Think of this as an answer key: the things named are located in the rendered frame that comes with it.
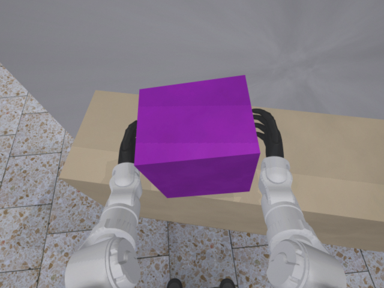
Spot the left robot upper arm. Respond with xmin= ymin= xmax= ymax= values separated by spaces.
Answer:
xmin=65 ymin=237 xmax=141 ymax=288

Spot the right robot hand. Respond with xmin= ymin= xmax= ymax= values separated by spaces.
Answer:
xmin=252 ymin=109 xmax=284 ymax=158

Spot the pedestal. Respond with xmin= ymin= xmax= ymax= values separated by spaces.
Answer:
xmin=59 ymin=90 xmax=384 ymax=252

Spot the left robot hand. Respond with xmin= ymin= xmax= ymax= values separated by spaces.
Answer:
xmin=118 ymin=120 xmax=137 ymax=164

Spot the left robot forearm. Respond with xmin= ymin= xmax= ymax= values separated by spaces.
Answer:
xmin=65 ymin=163 xmax=142 ymax=288

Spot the right robot upper arm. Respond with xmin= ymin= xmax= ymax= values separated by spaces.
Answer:
xmin=266 ymin=239 xmax=347 ymax=288

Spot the right robot forearm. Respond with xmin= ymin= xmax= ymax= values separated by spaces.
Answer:
xmin=258 ymin=156 xmax=332 ymax=255

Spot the carton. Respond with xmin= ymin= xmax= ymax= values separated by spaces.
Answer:
xmin=134 ymin=75 xmax=260 ymax=198

